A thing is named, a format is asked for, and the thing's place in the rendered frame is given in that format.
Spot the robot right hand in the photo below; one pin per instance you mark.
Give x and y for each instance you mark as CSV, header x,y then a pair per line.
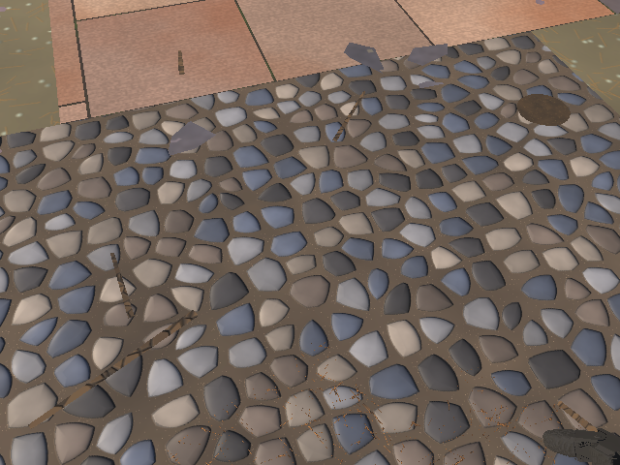
x,y
600,448

